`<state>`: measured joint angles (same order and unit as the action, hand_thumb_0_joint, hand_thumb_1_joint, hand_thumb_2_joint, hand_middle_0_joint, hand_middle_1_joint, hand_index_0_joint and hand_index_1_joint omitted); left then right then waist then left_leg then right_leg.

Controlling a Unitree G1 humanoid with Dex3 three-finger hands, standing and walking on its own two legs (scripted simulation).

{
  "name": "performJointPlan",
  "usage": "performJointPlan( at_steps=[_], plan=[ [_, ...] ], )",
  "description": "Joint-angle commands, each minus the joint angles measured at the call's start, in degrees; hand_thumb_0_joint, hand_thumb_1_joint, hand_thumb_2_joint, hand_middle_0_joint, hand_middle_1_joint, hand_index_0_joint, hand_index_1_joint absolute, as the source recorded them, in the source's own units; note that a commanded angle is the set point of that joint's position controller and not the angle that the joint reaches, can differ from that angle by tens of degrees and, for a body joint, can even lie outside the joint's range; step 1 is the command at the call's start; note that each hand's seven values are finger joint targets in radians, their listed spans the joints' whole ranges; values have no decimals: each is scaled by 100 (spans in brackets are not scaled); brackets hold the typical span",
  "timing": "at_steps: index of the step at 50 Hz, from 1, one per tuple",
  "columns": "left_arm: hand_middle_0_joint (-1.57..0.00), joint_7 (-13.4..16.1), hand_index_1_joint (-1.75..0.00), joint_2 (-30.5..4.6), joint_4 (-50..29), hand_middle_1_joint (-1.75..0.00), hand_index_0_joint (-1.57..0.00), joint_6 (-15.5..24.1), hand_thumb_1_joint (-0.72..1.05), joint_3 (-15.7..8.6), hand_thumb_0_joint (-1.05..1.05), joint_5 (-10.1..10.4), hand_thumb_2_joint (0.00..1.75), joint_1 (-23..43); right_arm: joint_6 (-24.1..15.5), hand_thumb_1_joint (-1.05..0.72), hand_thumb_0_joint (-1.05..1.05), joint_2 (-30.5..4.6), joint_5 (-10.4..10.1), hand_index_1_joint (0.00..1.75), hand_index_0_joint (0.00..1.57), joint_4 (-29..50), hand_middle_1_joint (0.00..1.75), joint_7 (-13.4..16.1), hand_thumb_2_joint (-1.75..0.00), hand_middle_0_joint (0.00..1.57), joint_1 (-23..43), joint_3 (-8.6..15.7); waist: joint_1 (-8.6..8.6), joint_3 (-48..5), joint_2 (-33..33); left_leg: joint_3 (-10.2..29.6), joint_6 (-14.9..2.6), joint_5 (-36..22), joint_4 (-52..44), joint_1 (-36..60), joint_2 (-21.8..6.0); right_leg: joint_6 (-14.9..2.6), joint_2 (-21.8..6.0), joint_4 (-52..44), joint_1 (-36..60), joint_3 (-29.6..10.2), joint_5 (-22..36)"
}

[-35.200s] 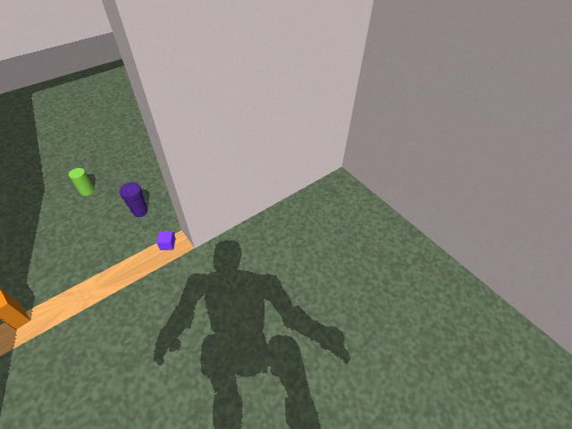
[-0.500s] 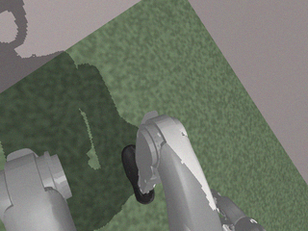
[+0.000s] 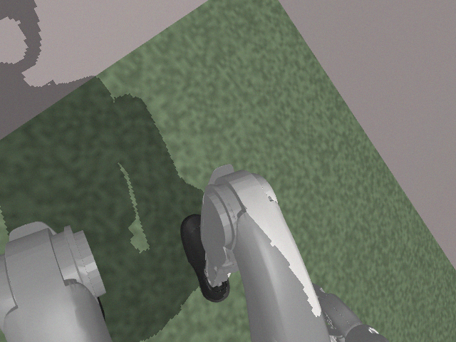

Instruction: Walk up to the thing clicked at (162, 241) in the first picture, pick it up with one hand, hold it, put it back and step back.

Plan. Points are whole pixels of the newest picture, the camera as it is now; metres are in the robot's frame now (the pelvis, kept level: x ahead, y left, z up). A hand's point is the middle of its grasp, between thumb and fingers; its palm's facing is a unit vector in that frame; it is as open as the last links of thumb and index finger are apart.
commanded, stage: go down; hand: left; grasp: from above
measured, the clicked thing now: out of the picture +0.46 +0.35 -0.28
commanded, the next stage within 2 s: none
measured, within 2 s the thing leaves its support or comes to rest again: neither
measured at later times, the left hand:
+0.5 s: hand out of the picture +0.42 +0.39 -0.05, palm faces -0.47 -0.03 -0.88, open 13.2 cm
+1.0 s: hand out of the picture +0.42 +0.40 +0.08, palm faces -0.44 -0.03 -0.90, open 13.2 cm
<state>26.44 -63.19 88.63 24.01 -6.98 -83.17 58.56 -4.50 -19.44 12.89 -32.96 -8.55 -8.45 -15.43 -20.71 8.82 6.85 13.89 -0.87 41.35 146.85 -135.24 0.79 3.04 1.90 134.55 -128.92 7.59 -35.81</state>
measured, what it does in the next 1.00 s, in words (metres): rises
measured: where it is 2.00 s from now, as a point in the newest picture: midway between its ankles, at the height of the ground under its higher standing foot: (156, 305)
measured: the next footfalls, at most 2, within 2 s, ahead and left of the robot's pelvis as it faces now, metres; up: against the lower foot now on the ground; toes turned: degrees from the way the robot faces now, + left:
none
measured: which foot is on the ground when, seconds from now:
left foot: down 0.00-1.00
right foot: down 0.00-1.00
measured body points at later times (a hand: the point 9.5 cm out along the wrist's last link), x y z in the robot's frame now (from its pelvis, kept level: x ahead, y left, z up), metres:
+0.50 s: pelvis -0.01 +0.00 +0.07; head +0.22 +0.12 +0.44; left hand +0.45 +0.39 +0.00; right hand +0.13 -0.27 -0.03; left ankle +0.06 +0.12 -0.27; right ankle +0.13 -0.13 -0.27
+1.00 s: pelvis -0.02 +0.00 +0.14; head +0.18 +0.10 +0.53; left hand +0.43 +0.40 +0.13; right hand +0.10 -0.25 +0.02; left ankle +0.06 +0.12 -0.27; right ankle +0.13 -0.13 -0.27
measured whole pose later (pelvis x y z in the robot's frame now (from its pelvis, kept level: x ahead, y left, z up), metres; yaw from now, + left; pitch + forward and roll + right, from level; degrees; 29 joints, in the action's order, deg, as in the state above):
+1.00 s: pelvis -0.02 +0.00 +0.14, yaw +8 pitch +34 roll -9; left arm -2.6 -51.8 59.5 25.1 -4.1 -66.2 50.9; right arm 7.0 -14.4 3.1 -36.8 -1.9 -9.5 -3.7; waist -11.2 -6.8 -2.6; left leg 4.7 -2.7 36.2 118.5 -116.4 0.5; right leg 3.1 -1.0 111.5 -112.3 1.3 -33.3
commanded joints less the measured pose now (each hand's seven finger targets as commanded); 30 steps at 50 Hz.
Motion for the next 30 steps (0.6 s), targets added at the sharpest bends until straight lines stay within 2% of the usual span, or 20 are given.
performJointPlan(
  at_steps=[1,4,5,7,8,9,10,11,12,13,14,15,17,18,19,21,22,25,27,30],
  plan=[
    [-29,174,-74,-1762,-1354,-73,-28,-16,-25,-389,0,225,83,1426,32,-91,0,-1928,-22,30,20,46,30,91,-90,20,-1044,774,38,-4312,-3543,-521,140,-1913,-1696,3524,-81,-553,150,-963,1761,622,1350],
    [-25,15,-78,-1493,-1610,-77,-24,-132,-30,-389,0,321,86,1261,53,-91,0,-1828,-66,30,20,-47,30,52,-90,20,-1178,926,138,-4228,-3596,-557,147,-1839,-1810,3500,-38,-569,109,-1011,1624,566,1291],
    [-26,-63,-78,-1529,-1792,-76,-24,-162,-31,-441,0,367,87,1255,71,-91,0,-1857,-94,30,20,-24,30,67,-90,20,-1127,975,231,-4335,-3629,-535,152,-1789,-1829,3481,-11,-588,106,-1042,1549,565,1243],
    [-23,-310,-80,-1346,-2006,-78,-21,-262,-34,-367,0,448,90,1234,93,-91,0,-1815,-155,30,20,-6,30,46,-90,20,-1158,1082,239,-4267,-3637,-574,134,-1708,-1887,3434,13,-591,53,-1111,1461,507,1180],
    [-23,-425,-79,-1376,-2208,-77,-21,-299,-35,-440,0,475,91,1153,130,-91,0,-1835,-180,30,20,161,30,60,-90,20,-1061,1146,368,-4504,-3570,-611,128,-1677,-1953,3437,23,-615,33,-1178,1540,489,1153],
    [-24,-572,-79,-1258,-2435,-77,-21,-341,-35,-359,0,520,92,1146,184,-91,0,-1742,-205,30,20,61,30,52,-90,20,-1142,1181,391,-4620,-3651,-693,98,-1695,-1998,3485,26,-606,21,-1213,1637,429,1184],
    [-24,-732,-78,-1066,-2830,-75,-21,-363,-35,-279,0,659,91,1171,251,-90,0,-1678,-247,30,20,41,30,57,-90,20,-1157,1246,498,-4933,-3754,-741,93,-1740,-2114,3664,14,-603,-2,-1283,1688,379,1211],
    [-23,-884,-79,-979,-2974,-76,-20,-405,-36,-245,0,724,92,1093,304,-91,0,-1681,-298,30,20,70,30,62,-90,20,-1137,1318,546,-5000,-3792,-729,95,-1733,-2199,3693,33,-630,-20,-1318,1624,361,1187],
    [-22,-1051,-80,-830,-3015,-78,-20,-463,-35,-190,0,824,91,971,366,-90,0,-1700,-336,30,20,72,30,80,-90,20,-1154,1395,549,-4982,-3628,-730,74,-1681,-2253,3708,42,-633,-32,-1397,1575,346,1146],
    [-21,-1205,-80,-779,-3388,-77,-18,-506,-37,-186,0,935,93,1051,441,-91,0,-1690,-383,30,20,100,30,105,-90,20,-1201,1438,578,-5097,-3659,-718,79,-1747,-2383,3866,64,-622,-68,-1478,1647,321,1190],
    [-21,-1367,-81,-782,-3629,-78,-19,-537,-37,-160,0,1018,93,1092,526,-91,0,-1670,-432,30,20,95,30,129,-90,20,-1226,1528,626,-5309,-3671,-743,77,-1711,-2506,3993,49,-630,-69,-1547,1721,281,1158],
    [-23,-1530,-77,-786,-3781,-75,-20,-578,-35,-181,0,1120,91,1156,606,-91,0,-1722,-477,30,20,83,30,177,-90,20,-1233,1625,650,-5296,-3539,-720,65,-1715,-2558,4037,81,-649,-83,-1649,1684,247,1154],
    [-24,-1870,-76,-577,-4196,-74,-22,-602,-33,-76,0,1318,90,1242,749,-91,0,-1634,-554,30,20,71,30,240,-90,20,-1309,1685,626,-5393,-3358,-742,38,-1773,-2716,4199,89,-644,-110,-1845,1830,168,1190],
    [-26,-2044,-75,-470,-4108,-71,-22,-617,-34,-7,0,1383,91,1048,810,-91,0,-1552,-598,30,20,20,30,267,-90,20,-1327,1694,638,-5325,-3232,-750,21,-1800,-2821,4314,72,-619,-117,-1919,1848,125,1160],
    [-24,-2213,-76,-342,-4210,-73,-22,-598,-34,64,0,1495,90,1043,868,-91,0,-1508,-630,30,20,-23,30,298,-90,20,-1351,1708,592,-5264,-3168,-765,6,-1754,-2908,4258,89,-607,-127,-1999,1906,105,1127],
    [-24,-2523,-76,-352,-4110,-73,-21,-586,-34,35,0,1677,90,760,975,-91,0,-1516,-700,30,20,-3,30,407,-90,20,-1259,1737,644,-4982,-2684,-731,-41,-1428,-3059,4007,147,-644,-143,-2206,1915,54,904],
    [-24,-2660,-76,-260,-4142,-73,-21,-549,-35,84,0,1759,91,746,1019,-91,0,-1434,-723,30,20,-22,30,445,-90,20,-1237,1711,654,-4837,-2644,-711,-44,-1355,-3168,3998,145,-631,-160,-2272,1928,7,856],
    [-23,-3014,-78,-164,-4177,-75,-20,-371,-36,72,0,1995,91,803,1092,-91,0,-1342,-788,30,20,-29,30,570,-90,20,-1093,1742,674,-4789,-2383,-601,-69,-1108,-3408,4138,143,-662,-168,-2446,1873,-94,647],
    [-22,-3176,-79,-51,-4267,-76,-18,-194,-38,129,0,2184,93,822,1095,-91,0,-1171,-814,30,20,-40,30,622,-90,20,-1036,1716,683,-4881,-2293,-739,-115,-1024,-3526,4163,89,-625,-153,-2605,2149,-199,671],
    [-22,-3253,-80,-339,-4313,-77,-20,138,-37,-60,0,2235,91,885,1082,-92,0,-1070,-811,30,20,-68,30,711,-90,20,-927,1685,787,-4927,-2308,-851,-120,-998,-3616,4183,86,-626,-156,-2733,2390,-289,700]
  ],
)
